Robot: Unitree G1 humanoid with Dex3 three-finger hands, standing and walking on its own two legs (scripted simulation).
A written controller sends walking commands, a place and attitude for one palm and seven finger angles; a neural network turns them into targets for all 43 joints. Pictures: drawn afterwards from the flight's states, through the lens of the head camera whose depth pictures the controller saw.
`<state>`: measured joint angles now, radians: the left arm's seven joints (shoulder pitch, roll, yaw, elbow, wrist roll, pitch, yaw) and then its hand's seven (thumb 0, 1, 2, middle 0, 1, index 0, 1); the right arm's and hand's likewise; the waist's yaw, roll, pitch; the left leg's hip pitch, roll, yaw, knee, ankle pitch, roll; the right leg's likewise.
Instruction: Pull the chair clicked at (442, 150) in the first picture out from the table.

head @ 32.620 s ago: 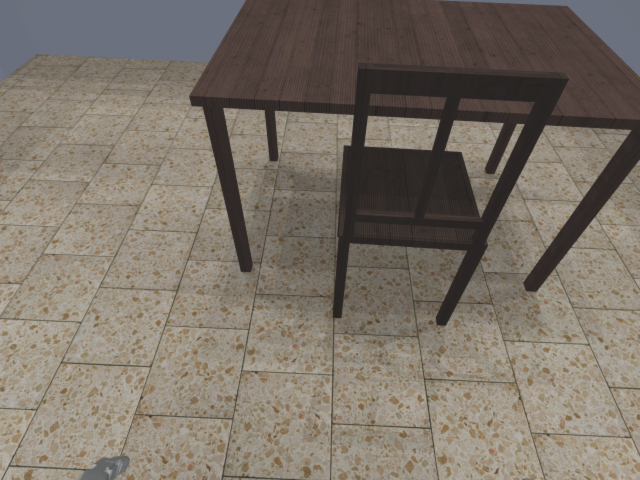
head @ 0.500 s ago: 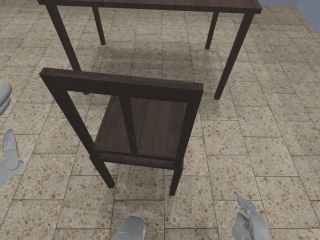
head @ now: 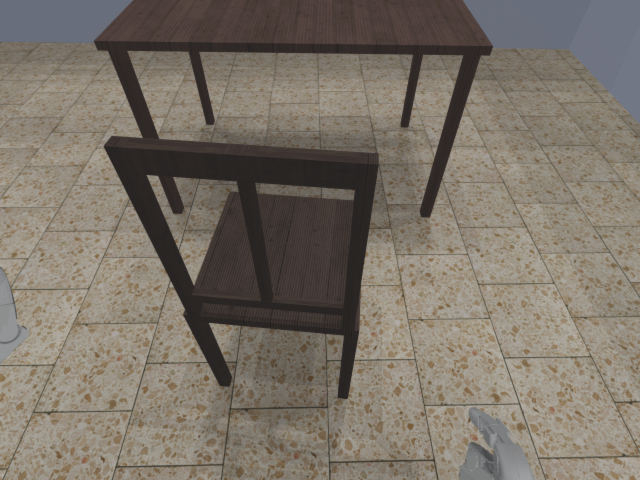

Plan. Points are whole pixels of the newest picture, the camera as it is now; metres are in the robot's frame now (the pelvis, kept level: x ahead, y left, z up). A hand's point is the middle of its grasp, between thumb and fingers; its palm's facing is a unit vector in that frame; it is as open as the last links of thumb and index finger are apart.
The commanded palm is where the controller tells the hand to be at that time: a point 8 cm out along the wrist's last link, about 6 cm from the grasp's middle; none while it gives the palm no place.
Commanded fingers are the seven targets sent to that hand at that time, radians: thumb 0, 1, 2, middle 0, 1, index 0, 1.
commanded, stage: stop stepping back and stand still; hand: left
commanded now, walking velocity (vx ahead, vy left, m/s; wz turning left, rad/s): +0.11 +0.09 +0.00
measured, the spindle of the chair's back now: (258, 248) +0.50 +0.15 -0.07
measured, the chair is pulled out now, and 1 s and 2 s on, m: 0.61 0.61 0.61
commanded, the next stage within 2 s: let the arm hang, fingers relaxed in 0.40 s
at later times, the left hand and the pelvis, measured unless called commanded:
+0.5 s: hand out of the picture +0.19 +0.30 +0.18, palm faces +0.48 -0.73 -0.48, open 7.4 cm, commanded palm none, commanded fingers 0.00 0.90 0.90 -0.20 -0.30 -0.20 -0.30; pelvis +0.00 +0.02 +0.01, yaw +0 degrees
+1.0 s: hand out of the picture +0.03 +0.21 -0.16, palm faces +0.05 -0.98 -0.21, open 7.1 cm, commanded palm none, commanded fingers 0.00 0.90 0.90 -0.20 -0.30 -0.20 -0.30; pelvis +0.00 +0.02 +0.01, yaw +2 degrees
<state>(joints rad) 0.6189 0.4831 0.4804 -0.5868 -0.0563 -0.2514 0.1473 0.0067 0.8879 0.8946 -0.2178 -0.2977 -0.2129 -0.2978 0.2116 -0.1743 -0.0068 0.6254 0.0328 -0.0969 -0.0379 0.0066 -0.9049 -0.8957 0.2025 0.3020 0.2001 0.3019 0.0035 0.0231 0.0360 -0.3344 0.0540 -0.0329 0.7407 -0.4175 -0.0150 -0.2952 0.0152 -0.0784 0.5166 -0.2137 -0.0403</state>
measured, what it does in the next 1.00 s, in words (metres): stands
